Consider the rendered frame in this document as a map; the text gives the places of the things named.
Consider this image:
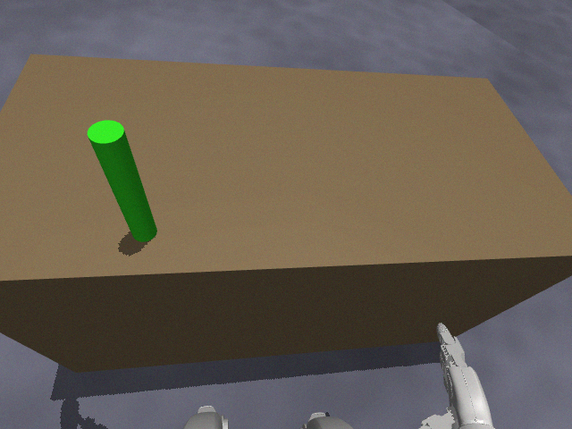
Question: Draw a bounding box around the can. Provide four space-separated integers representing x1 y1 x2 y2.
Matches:
88 120 157 242

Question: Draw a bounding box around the right robot hand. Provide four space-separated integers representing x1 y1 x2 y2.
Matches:
418 323 493 429

